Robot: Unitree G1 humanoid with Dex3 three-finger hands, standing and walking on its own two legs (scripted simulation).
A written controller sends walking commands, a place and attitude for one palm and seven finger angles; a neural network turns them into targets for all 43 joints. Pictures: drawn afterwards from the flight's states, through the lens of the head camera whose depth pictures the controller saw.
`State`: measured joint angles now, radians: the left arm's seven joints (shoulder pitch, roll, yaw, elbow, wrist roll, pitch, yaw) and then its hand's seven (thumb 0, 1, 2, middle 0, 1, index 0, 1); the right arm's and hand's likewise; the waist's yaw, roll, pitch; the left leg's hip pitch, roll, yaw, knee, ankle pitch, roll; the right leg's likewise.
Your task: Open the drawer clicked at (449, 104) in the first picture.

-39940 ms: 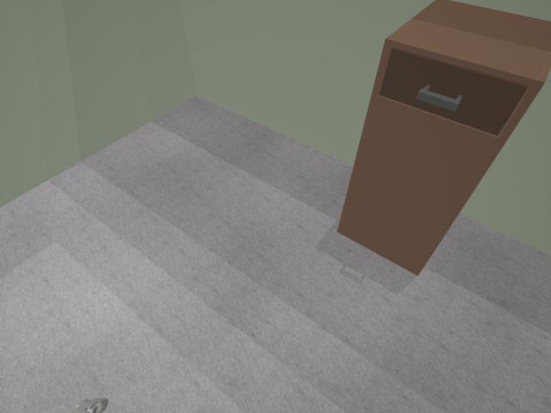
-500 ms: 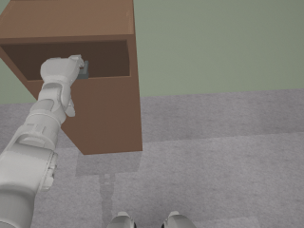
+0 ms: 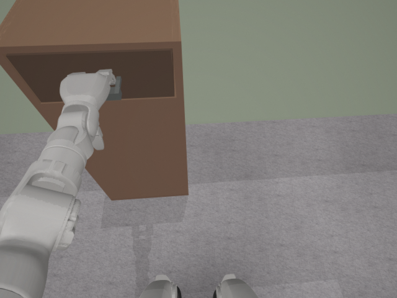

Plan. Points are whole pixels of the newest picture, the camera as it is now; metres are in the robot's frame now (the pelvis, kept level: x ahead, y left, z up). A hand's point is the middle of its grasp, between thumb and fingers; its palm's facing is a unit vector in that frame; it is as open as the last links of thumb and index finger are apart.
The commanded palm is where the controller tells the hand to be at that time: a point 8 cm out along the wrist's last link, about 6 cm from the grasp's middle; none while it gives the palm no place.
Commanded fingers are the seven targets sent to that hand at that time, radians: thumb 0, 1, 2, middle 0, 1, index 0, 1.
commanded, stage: lift the hand off the handle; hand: left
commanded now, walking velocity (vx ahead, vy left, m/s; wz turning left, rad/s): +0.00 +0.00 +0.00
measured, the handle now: (98, 87) +0.57 +0.20 +0.06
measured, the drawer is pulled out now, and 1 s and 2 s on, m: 0.00 0.00 0.00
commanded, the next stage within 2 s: draw the hand back to the body in 1.14 s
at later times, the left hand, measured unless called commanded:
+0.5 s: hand (92, 108) +0.50 +0.20 +0.07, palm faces -0.18 +0.00 -0.98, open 14.8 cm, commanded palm +0.54 +0.20 +0.20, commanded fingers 0.00 -0.50 0.30 -0.15 -0.30 -0.15 -0.30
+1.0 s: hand (87, 78) +0.51 +0.18 +0.15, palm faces +0.03 -0.03 -1.00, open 15.1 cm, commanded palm +0.54 +0.20 +0.28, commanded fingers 0.00 -0.50 0.30 -0.15 -0.30 -0.15 -0.30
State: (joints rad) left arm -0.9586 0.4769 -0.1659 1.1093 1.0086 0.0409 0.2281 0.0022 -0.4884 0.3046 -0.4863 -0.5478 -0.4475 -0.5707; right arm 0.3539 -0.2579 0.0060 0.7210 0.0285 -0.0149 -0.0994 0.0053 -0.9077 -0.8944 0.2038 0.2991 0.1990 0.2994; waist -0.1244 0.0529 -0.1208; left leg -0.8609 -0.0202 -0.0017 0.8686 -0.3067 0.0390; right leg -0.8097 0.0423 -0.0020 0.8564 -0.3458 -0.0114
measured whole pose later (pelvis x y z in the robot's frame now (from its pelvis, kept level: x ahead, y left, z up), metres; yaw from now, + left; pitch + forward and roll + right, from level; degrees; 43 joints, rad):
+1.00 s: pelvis +0.11 -0.03 +0.04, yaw +2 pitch +12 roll +2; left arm -0.48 0.58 -0.19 0.28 0.82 -0.02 0.09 0.00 -0.49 0.30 -0.50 -0.45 -0.39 -0.38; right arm 0.27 -0.29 -0.02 0.79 0.05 -0.21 -0.10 0.01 -0.91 -0.89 0.20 0.30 0.20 0.30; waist 0.05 0.07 -0.05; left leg -0.47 -0.02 0.01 0.62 -0.28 0.00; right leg -0.41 0.03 -0.01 0.61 -0.36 -0.05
